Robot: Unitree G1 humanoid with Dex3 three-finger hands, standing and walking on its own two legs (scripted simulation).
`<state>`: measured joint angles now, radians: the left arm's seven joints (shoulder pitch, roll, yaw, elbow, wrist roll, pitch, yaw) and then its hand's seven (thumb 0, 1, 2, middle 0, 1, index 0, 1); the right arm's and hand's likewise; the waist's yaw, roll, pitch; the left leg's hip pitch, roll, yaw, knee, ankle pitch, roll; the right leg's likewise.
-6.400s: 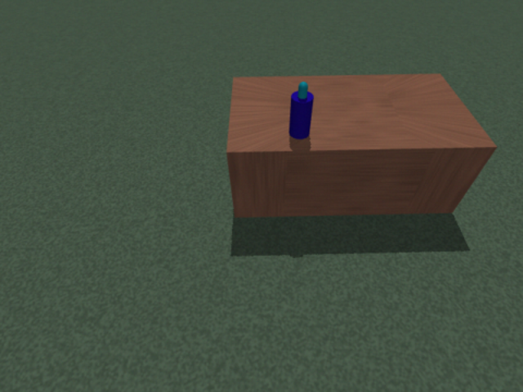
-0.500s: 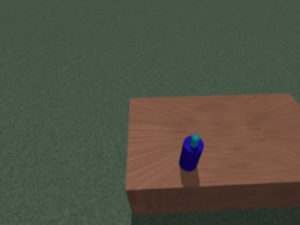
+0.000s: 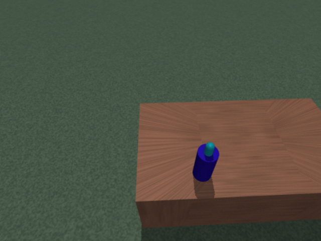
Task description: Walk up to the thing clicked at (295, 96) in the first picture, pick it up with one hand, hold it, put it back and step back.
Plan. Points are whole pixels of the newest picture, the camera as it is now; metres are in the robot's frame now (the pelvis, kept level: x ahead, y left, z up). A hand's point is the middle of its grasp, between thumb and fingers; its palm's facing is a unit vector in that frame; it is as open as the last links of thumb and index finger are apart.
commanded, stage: stand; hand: right
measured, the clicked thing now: (205, 160) +0.48 -0.17 -0.25
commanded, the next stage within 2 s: go down in 0.44 s
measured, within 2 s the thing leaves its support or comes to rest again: neither
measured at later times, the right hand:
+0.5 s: hand out of the picture +0.07 -0.25 -0.16, palm faces -0.02 +0.94 -0.33, open 7.4 cm
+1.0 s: hand out of the picture +0.15 -0.25 -0.15, palm faces +0.03 +0.95 -0.31, open 15.1 cm
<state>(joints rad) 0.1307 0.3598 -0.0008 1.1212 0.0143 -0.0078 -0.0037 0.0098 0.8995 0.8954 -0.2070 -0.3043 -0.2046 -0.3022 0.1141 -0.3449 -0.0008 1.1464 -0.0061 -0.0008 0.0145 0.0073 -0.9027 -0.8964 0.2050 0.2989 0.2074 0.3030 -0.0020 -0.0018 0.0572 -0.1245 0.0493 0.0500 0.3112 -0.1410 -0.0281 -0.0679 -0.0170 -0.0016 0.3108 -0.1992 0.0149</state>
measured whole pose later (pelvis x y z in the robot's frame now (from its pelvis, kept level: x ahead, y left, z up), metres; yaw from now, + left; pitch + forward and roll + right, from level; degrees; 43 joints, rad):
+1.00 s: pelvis +0.00 +0.00 -0.02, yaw +0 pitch +6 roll +1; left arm 0.18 0.30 0.12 0.72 -0.02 -0.07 0.02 0.01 -0.08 0.15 -0.06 -0.07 -0.07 -0.06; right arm 0.09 -0.34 -0.11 0.73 0.00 0.29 0.06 0.00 0.06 -0.16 0.05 0.06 0.06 0.06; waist 0.02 -0.02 -0.03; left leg -0.44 0.04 0.05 0.59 -0.26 -0.02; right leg -0.40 -0.03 0.01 0.64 -0.35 0.01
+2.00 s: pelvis +0.01 +0.00 -0.06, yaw -1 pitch +10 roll +2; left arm 0.40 0.26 0.08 0.29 -0.02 -0.10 0.11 -0.01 -0.52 0.04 -0.07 -0.07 -0.07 -0.06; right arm 0.35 -0.38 -0.21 0.20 0.04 0.44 0.12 -0.01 0.58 -0.05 0.02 0.06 0.04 0.07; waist 0.01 -0.02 -0.13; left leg -0.64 0.05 0.07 0.88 -0.41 -0.03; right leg -0.62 -0.03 0.04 0.94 -0.50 0.02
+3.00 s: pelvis +0.00 -0.01 -0.05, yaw +0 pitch +11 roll +2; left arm 0.32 0.26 0.00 0.44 0.00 -0.18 0.12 -0.01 -0.53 0.06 -0.06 -0.06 -0.06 -0.06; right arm -0.27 -0.59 -0.47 0.78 0.12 0.03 0.39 -0.01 0.57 -0.03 0.04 0.05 0.05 0.05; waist 0.04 0.01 -0.09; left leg -0.62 0.04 0.06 0.80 -0.36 -0.03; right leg -0.60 -0.04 0.03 0.88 -0.46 0.01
